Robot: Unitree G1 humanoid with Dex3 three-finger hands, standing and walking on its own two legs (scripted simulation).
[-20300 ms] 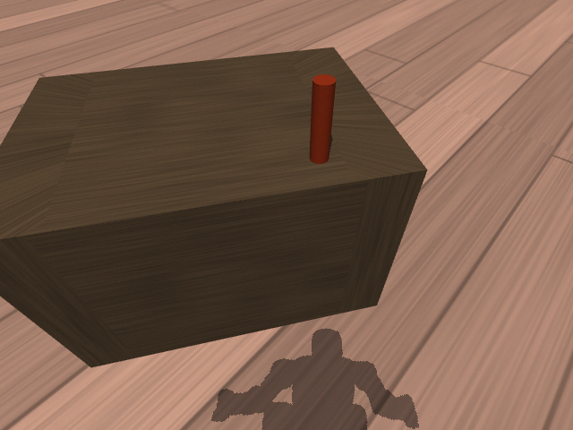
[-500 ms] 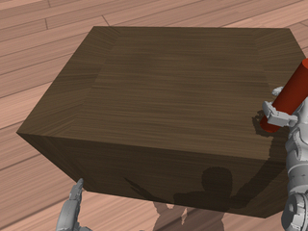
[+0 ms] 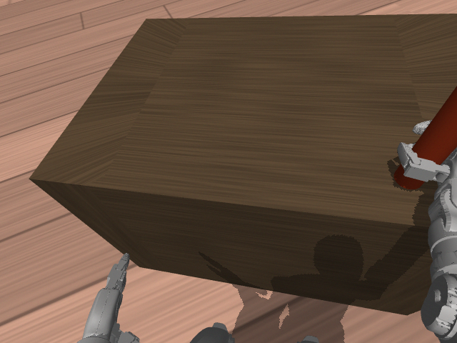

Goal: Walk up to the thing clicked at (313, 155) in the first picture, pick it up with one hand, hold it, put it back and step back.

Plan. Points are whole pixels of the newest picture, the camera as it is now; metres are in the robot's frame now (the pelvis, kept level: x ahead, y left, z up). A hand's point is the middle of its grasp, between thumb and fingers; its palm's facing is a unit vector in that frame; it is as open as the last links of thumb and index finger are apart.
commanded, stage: lower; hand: right
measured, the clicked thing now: (436, 142) +0.46 -0.26 +0.10
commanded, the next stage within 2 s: loosen in 0.20 s
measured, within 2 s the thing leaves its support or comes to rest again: rests again in 0.06 s
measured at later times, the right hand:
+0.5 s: hand (418, 155) +0.47 -0.25 +0.06, palm faces +0.30 +0.95 +0.00, open 6.7 cm
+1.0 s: hand (420, 152) +0.48 -0.25 +0.06, palm faces +0.31 +0.95 +0.00, open 14.6 cm
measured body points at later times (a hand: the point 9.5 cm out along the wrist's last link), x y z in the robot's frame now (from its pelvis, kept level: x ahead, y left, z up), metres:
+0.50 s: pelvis +0.00 +0.00 -0.01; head +0.09 -0.03 +0.43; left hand +0.16 +0.26 -0.02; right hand +0.45 -0.30 +0.06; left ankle +0.04 +0.14 -0.69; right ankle +0.03 -0.11 -0.69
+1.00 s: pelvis +0.02 +0.01 -0.01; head +0.11 -0.02 +0.43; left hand +0.17 +0.27 -0.03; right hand +0.45 -0.30 +0.06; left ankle +0.04 +0.14 -0.69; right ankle +0.03 -0.11 -0.69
